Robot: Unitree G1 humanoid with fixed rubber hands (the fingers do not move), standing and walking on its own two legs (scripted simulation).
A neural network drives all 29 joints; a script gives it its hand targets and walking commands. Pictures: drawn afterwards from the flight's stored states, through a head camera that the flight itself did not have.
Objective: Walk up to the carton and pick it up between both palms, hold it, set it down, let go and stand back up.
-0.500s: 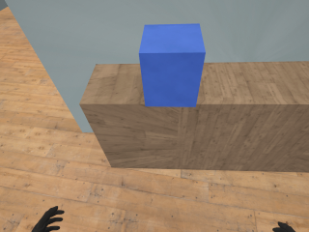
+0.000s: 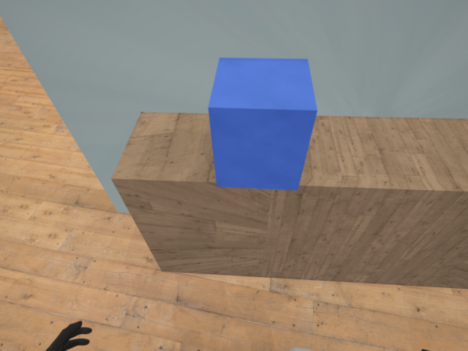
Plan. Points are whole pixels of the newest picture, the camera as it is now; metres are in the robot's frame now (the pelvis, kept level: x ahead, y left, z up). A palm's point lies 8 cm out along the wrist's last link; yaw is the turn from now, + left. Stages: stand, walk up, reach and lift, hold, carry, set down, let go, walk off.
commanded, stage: walk up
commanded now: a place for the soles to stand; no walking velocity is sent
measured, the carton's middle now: (259, 126) +0.61 -0.05 +0.02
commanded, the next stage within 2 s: none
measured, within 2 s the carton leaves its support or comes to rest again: neither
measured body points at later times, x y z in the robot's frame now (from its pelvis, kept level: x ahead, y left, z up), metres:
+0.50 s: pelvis +0.11 -0.02 +0.00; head +0.15 -0.03 +0.45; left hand +0.15 +0.31 -0.09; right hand +0.22 -0.34 -0.10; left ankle +0.23 +0.11 -0.70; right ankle +0.05 -0.10 -0.72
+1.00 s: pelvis +0.18 -0.04 +0.00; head +0.21 -0.06 +0.45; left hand +0.28 +0.28 -0.08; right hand +0.30 -0.36 -0.10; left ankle +0.22 +0.10 -0.71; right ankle +0.23 -0.13 -0.72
